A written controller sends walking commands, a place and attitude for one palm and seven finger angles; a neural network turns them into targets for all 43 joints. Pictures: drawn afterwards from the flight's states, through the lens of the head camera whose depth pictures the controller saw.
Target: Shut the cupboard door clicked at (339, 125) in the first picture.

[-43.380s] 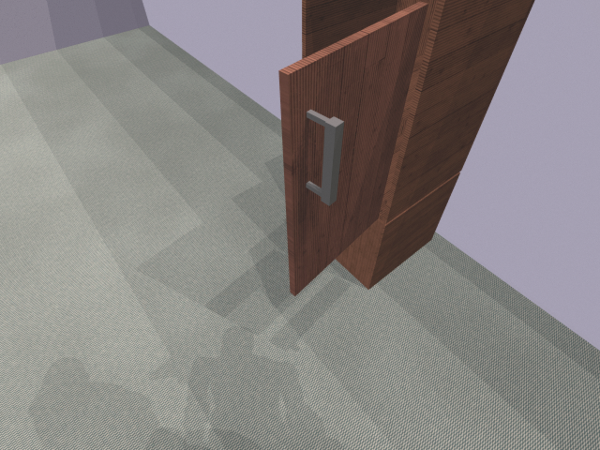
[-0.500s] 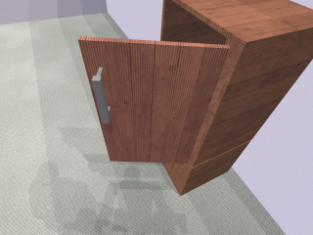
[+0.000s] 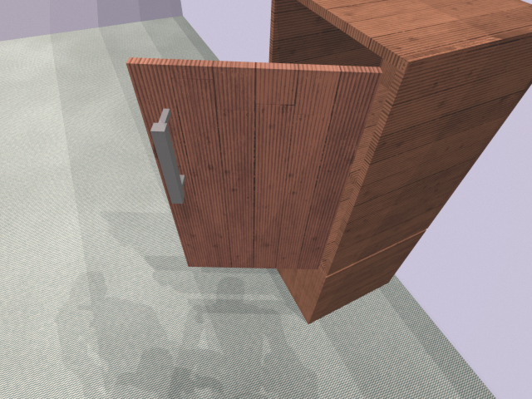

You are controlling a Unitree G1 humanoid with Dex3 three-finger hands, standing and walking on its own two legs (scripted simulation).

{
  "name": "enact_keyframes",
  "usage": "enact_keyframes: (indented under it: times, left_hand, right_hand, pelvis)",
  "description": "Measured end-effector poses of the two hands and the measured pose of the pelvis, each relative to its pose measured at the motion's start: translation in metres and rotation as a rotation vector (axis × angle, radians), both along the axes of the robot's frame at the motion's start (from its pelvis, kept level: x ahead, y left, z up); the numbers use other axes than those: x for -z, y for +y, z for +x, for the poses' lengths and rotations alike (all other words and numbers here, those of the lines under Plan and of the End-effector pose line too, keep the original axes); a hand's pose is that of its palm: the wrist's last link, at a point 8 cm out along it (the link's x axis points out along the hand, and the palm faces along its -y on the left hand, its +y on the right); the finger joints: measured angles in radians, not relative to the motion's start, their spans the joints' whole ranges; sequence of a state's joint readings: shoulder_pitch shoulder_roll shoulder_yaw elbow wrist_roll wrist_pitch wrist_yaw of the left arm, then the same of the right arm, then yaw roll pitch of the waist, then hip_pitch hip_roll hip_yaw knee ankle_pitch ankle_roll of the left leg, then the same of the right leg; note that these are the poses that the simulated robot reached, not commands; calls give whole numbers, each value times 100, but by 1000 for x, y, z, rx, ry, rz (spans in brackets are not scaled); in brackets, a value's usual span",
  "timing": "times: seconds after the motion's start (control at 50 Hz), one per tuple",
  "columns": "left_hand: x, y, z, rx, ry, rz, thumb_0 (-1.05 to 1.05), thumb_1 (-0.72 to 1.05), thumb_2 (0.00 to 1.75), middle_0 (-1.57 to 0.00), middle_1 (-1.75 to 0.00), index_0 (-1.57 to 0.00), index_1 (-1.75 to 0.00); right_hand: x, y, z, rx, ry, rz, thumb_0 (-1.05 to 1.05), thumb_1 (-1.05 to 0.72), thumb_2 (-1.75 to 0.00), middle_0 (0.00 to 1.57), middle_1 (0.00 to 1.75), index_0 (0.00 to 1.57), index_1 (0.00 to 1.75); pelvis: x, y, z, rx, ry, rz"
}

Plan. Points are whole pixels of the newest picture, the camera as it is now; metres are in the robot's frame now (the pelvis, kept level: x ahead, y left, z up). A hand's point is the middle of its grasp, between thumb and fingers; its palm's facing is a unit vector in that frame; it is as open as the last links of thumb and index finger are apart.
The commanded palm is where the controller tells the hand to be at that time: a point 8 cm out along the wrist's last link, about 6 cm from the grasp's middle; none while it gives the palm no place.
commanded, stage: look again from close up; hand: left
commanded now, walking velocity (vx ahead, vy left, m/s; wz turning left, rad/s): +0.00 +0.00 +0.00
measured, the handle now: (172, 159) +0.47 +0.19 +0.09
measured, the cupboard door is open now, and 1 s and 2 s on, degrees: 63 63 63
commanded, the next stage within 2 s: raise the hand and make a fist in 0.56 s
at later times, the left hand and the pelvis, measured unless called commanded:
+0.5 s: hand out of the picture +0.01 +0.15 -0.18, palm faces +0.00 -0.98 -0.19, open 7.4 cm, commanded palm none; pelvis +0.00 -0.02 +0.00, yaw +0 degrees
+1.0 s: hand (193, 341) +0.20 +0.12 -0.01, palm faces +0.03 -1.00 +0.02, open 6.6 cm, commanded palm +0.13 +0.19 -0.04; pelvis +0.00 -0.06 -0.05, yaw +2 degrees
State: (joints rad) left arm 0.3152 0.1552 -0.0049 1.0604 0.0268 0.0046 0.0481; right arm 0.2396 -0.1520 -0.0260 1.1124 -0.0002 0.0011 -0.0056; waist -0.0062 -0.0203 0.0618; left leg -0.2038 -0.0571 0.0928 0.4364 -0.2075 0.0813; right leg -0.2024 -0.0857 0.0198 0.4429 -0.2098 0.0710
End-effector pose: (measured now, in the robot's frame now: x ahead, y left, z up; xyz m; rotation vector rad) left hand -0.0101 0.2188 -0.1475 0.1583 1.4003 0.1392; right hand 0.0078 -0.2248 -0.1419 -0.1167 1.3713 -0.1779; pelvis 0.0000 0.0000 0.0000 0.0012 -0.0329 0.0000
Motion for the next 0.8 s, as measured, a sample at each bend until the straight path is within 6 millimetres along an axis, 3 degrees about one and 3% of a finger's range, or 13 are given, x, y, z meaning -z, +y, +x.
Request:
enact_keyframes:
  times: [0.68, 0.72, 0.8]
  left_hand:
    - [-3, -23, 16, 8, -13, 3, 1, 91, 90, -20, -30, -20, -30]
    - [-20, -10, 44, -79, -164, 29, 2, 92, 90, -21, -30, -20, -30]
    - [-100, -2, 134, -85, -747, 110, 3, 93, 90, -22, -32, -21, -32]
  right_hand:
    - [2, -13, -6, 12, 33, 19, 0, -91, -90, 20, 30, 20, 30]
    - [-5, -20, 3, -10, -67, -30, 1, -92, -90, 20, 30, 20, 30]
    - [-19, -42, 44, -58, -366, -78, 2, -92, -90, 20, 30, 20, 30]
  pelvis:
    - [-2, -20, 7, 3, 10, 0]
    - [1, -23, 6, -7, 10, 3]
    - [5, -29, 9, -35, 15, 9]
